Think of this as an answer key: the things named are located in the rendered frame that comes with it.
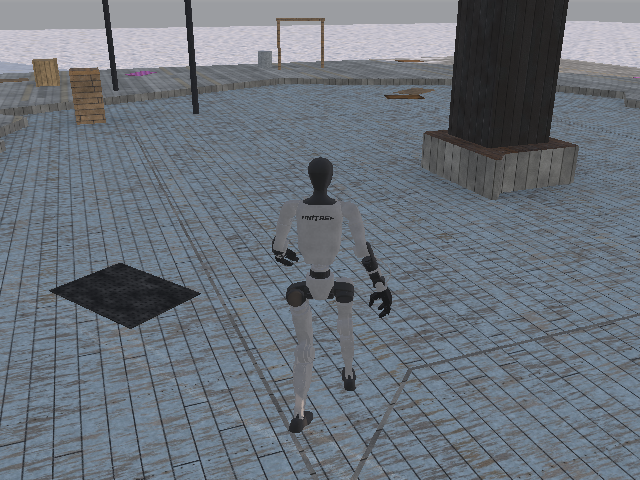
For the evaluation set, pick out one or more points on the robot left shin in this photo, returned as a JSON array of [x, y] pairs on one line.
[[302, 373]]

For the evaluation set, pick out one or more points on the robot left upper arm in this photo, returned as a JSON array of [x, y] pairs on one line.
[[287, 212]]

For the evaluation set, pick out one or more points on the right robot hand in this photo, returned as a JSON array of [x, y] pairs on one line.
[[387, 301]]

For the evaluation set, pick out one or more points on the robot right forearm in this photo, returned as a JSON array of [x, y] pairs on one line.
[[373, 270]]

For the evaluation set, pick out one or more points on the robot right upper arm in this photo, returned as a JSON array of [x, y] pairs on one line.
[[356, 226]]

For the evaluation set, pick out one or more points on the left robot hand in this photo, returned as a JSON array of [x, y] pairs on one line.
[[290, 255]]

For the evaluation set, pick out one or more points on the robot left foot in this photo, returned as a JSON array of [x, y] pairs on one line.
[[297, 425]]

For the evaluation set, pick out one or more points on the robot left forearm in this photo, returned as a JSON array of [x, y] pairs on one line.
[[278, 253]]

